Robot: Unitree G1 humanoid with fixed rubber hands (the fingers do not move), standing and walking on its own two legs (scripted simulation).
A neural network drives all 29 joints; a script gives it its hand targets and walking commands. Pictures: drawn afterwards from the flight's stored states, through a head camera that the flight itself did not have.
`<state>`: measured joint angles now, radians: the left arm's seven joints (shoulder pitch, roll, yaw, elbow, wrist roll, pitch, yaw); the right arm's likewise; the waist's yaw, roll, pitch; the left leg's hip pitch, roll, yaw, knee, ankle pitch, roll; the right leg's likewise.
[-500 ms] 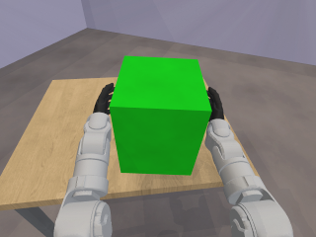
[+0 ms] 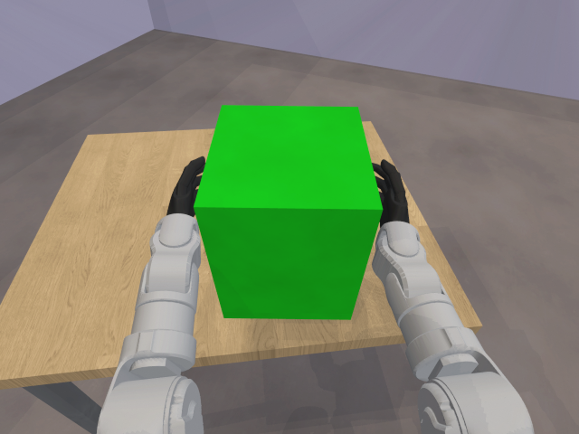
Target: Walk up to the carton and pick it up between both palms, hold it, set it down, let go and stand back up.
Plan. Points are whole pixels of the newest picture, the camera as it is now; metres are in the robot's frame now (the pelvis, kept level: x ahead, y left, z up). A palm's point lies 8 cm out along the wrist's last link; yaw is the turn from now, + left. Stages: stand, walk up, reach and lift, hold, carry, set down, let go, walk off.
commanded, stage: set down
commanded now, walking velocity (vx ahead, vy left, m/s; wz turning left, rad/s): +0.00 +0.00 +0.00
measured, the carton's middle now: (288, 216) +0.41 +0.03 +0.10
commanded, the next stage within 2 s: none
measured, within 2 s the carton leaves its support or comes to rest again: rests again in 1.64 s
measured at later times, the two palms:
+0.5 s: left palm (197, 224) +0.39 +0.17 +0.09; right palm (393, 242) +0.37 -0.12 +0.09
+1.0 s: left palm (205, 243) +0.41 +0.17 +0.03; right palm (382, 248) +0.39 -0.12 +0.04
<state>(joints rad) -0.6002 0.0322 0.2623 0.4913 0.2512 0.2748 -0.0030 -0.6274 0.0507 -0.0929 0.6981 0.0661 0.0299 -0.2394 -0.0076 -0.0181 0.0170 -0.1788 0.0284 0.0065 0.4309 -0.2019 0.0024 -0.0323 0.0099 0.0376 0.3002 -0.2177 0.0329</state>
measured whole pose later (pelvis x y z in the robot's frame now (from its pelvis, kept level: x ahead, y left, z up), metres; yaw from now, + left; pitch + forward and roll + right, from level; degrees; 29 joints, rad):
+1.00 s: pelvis +0.02 +0.00 +0.00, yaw +0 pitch +3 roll -1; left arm -0.67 0.04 0.41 0.97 0.27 -0.11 -0.03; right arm -0.61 0.13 -0.30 0.91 -0.17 -0.20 -0.22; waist -0.01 -0.02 0.05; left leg -0.26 0.03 0.01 0.43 -0.22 0.00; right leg -0.11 0.01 0.04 0.30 -0.23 0.03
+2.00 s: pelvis +0.02 +0.00 +0.00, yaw +0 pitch +10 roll -1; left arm -0.76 0.08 0.42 1.28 0.26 -0.43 -0.01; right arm -0.59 0.16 -0.42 0.99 -0.29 -0.40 -0.22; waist -0.01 -0.02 -0.05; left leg -0.42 0.03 0.01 0.43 -0.19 0.00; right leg -0.28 0.01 0.04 0.32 -0.22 0.03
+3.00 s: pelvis +0.00 +0.00 -0.01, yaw -1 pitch +17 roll -1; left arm -0.88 0.11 0.48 1.40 0.26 -0.45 -0.01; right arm -0.68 0.12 -0.44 1.09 -0.26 -0.45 -0.20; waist -0.01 -0.04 -0.09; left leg -0.61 0.03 0.01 0.49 -0.18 0.00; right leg -0.50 0.01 0.04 0.45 -0.24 0.03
